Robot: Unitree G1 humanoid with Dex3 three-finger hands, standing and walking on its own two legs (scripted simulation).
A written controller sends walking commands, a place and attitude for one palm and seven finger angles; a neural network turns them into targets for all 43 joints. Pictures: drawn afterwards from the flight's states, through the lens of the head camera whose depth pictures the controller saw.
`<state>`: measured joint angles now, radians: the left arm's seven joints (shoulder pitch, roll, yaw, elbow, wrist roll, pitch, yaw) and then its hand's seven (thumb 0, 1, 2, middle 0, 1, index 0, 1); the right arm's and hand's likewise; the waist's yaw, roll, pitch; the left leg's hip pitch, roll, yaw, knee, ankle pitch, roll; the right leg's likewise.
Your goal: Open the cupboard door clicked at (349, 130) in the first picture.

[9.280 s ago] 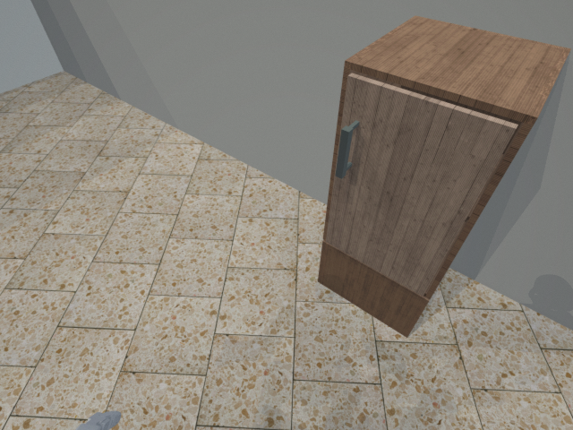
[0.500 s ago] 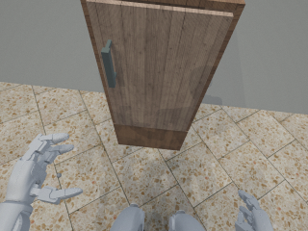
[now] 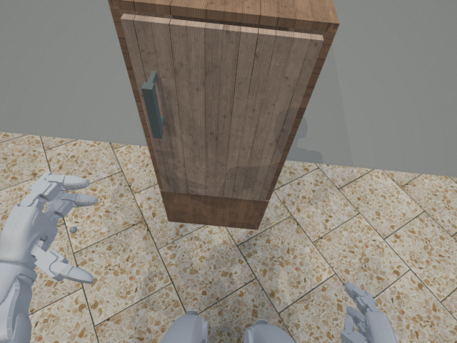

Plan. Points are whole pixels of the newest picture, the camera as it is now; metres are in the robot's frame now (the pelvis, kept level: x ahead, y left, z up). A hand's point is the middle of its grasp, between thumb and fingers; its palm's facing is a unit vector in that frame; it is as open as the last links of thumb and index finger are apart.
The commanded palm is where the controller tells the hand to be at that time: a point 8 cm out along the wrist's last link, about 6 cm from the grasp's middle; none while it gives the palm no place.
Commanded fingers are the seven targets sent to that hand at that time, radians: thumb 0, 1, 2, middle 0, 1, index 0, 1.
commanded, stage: raise the hand with hooked fingers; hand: left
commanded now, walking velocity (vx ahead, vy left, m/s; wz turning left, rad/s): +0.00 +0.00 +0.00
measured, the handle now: (155, 106) +0.57 +0.19 +0.04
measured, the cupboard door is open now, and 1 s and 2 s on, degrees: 0 0 0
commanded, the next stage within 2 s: move the hooked fingers beside the handle in 0.56 s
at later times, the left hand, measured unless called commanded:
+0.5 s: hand (57, 219) +0.29 +0.29 +0.05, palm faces -0.02 -1.00 -0.06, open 14.0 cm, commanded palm +0.26 +0.34 +0.05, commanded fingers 0.00 -0.50 0.30 -0.30 -1.20 -0.30 -1.20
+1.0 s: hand (81, 188) +0.35 +0.27 +0.05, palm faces -0.05 -1.00 -0.04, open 14.0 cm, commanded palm +0.32 +0.33 +0.05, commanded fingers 0.00 -0.50 0.30 -0.30 -1.20 -0.30 -1.20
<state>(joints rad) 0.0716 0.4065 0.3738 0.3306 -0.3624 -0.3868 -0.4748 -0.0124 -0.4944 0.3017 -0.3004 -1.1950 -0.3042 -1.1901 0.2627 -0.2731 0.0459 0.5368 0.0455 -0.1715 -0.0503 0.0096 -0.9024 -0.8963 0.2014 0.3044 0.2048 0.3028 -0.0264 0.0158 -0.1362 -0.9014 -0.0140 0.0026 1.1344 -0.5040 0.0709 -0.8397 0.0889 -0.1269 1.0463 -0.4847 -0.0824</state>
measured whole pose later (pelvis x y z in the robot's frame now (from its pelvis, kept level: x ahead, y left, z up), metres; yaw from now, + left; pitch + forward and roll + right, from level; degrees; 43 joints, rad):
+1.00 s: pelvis +0.00 +0.02 +0.00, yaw +0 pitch +18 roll -4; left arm -0.23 0.44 0.37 0.55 -0.30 -0.35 -0.47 -0.01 -0.50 0.30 -0.30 -1.20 -0.30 -1.20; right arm 0.27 -0.29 0.04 0.55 0.04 -0.11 -0.05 0.01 -0.90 -0.90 0.20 0.30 0.21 0.30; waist -0.05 0.02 -0.13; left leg -0.93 -0.04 0.02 1.11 -0.49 0.10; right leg -0.88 0.06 -0.11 1.04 -0.47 -0.05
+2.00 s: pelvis +0.00 +0.02 -0.02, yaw -2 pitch +24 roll -6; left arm -0.77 0.64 0.47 1.12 -0.17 -0.42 -0.46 -0.01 -0.50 0.30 -0.30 -1.20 -0.30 -1.20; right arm 0.34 -0.30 0.06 0.62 0.02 0.03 -0.03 0.00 -0.90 -0.90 0.20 0.30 0.20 0.30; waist -0.16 0.02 -0.13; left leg -1.12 0.00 0.02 1.21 -0.51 0.10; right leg -1.05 0.09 -0.12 1.11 -0.48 -0.06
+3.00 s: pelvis +0.01 +0.02 -0.02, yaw -3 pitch +26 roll -6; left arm -0.87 0.62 0.45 1.15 -0.10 -0.46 -0.32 -0.01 -0.50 0.30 -0.30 -1.20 -0.30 -1.20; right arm 0.34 -0.28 0.06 0.60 0.00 0.10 0.00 0.00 -0.90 -0.90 0.20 0.30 0.20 0.30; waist -0.19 0.03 -0.12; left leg -1.14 0.00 0.01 1.21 -0.53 0.10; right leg -1.07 0.10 -0.12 1.10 -0.48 -0.05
